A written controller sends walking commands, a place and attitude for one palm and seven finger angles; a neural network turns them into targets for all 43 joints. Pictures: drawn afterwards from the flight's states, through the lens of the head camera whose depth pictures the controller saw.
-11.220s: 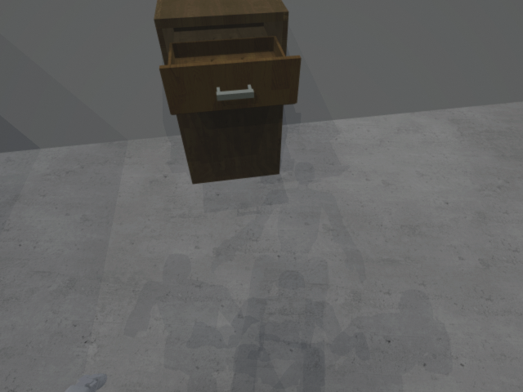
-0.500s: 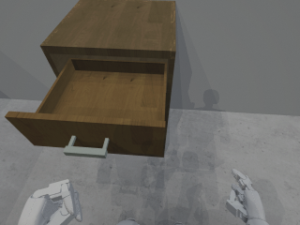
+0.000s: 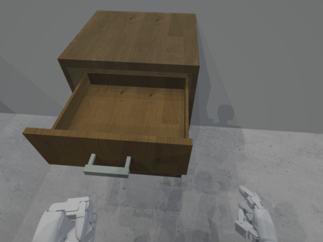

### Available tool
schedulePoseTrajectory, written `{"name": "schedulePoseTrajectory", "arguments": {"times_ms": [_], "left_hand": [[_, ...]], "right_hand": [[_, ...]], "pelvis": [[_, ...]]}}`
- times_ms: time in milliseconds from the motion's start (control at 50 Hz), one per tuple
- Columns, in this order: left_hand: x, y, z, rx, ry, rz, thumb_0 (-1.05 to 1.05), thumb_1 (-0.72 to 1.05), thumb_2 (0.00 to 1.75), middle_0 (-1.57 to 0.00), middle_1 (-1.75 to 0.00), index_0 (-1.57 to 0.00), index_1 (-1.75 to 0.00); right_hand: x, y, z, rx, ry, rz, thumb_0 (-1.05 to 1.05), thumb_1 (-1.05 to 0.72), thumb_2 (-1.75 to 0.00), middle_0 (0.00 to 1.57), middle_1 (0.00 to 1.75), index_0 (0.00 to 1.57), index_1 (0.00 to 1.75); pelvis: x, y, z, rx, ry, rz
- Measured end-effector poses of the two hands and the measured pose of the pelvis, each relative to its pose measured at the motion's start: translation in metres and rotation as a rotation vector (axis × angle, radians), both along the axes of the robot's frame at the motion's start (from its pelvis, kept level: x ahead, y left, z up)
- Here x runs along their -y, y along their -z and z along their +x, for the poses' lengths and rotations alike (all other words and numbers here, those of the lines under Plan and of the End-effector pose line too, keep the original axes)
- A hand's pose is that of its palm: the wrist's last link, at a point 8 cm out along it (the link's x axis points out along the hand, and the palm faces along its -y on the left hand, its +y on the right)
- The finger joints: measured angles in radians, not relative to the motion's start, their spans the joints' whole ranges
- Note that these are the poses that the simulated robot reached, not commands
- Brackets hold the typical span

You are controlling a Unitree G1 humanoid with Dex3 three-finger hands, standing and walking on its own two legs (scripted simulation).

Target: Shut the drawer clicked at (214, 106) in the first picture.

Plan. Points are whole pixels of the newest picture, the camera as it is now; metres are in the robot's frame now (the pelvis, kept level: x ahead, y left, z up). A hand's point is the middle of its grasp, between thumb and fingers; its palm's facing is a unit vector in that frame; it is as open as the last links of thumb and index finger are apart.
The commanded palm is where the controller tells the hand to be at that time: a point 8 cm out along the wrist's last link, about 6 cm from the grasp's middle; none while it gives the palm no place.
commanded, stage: raise the hand and make a fist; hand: left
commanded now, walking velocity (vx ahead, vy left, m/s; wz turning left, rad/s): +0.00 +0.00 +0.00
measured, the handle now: (108, 164) +0.31 +0.17 +0.00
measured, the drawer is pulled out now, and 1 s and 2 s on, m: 0.29 0.29 0.29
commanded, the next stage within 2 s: bring the fist close to the handle in 0.22 s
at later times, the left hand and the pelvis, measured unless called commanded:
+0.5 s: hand (99, 228) +0.14 +0.13 +0.08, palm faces +0.01 -1.00 -0.01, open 3.3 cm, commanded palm +0.10 +0.19 +0.08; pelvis +0.00 +0.00 -0.01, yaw +0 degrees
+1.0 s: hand (112, 210) +0.19 +0.13 +0.03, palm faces +0.03 -1.00 -0.05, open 3.3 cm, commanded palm +0.16 +0.19 +0.03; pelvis +0.00 -0.02 -0.03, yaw +0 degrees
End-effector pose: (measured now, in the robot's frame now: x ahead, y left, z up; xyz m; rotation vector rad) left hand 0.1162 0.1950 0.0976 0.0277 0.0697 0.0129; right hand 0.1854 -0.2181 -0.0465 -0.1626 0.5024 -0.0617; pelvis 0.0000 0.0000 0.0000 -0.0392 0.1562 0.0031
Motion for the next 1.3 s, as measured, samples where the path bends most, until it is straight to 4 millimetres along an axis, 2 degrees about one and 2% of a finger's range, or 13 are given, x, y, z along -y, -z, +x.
{"name": "schedulePoseTrajectory", "arguments": {"times_ms": [220,380,560,720,820,1000,1180,1300], "left_hand": [[0.002,0.000,0.008,0.006,0.018,-0.012,0.02,0.90,0.90,-1.40,-1.60,-1.40,-1.60],[0.003,0.001,0.001,-0.015,-0.007,-0.011,0.02,0.90,0.90,-1.40,-1.60,-1.40,-1.60],[0.009,0.027,0.012,-0.014,0.012,-0.008,0.02,0.90,0.90,-1.40,-1.60,-1.40,-1.60],[0.013,0.035,0.031,0.010,0.015,-0.008,0.02,0.90,0.90,-1.40,-1.60,-1.40,-1.60],[0.021,0.048,0.040,-0.022,0.030,-0.006,0.02,0.90,0.90,-1.40,-1.60,-1.40,-1.60],[0.012,0.065,0.052,-0.011,-0.017,0.024,0.02,0.90,0.90,-1.40,-1.60,-1.40,-1.59],[0.019,0.087,0.066,-0.028,0.031,0.013,0.02,0.90,0.90,-1.40,-1.60,-1.40,-1.60],[0.009,0.095,0.071,-0.018,-0.008,0.020,0.02,0.90,0.90,-1.40,-1.60,-1.40,-1.59]], "right_hand": [[-0.007,0.004,0.002,-0.010,0.004,0.008,0.01,-0.91,-0.90,0.20,0.30,0.20,0.30],[-0.011,0.005,0.003,-0.012,-0.001,0.019,0.01,-0.91,-0.90,0.20,0.30,0.20,0.30],[-0.003,0.017,-0.001,-0.049,-0.020,-0.017,0.01,-0.91,-0.90,0.20,0.30,0.20,0.30],[0.012,0.029,-0.011,-0.096,0.015,-0.024,0.01,-0.91,-0.90,0.20,0.30,0.20,0.30],[0.021,0.036,-0.016,-0.131,0.034,-0.031,0.01,-0.91,-0.90,0.20,0.30,0.20,0.30],[0.033,0.050,-0.014,-0.177,0.037,-0.047,0.01,-0.91,-0.90,0.20,0.30,0.20,0.30],[0.037,0.063,-0.007,-0.195,0.039,-0.047,0.01,-0.91,-0.90,0.20,0.30,0.20,0.30],[0.038,0.069,-0.006,-0.209,0.037,-0.054,0.01,-0.91,-0.90,0.20,0.30,0.20,0.30]], "pelvis": [[-0.007,0.004,0.004,-0.017,0.004,-0.006],[-0.007,0.005,0.003,-0.018,0.004,-0.006],[-0.001,0.015,-0.004,-0.054,0.001,-0.004],[0.006,0.020,-0.002,-0.076,0.003,-0.002],[0.010,0.023,0.000,-0.091,0.010,0.005],[0.019,0.030,0.003,-0.128,0.009,0.008],[0.023,0.039,0.004,-0.161,0.011,0.011],[0.024,0.043,0.004,-0.177,0.009,0.009]]}}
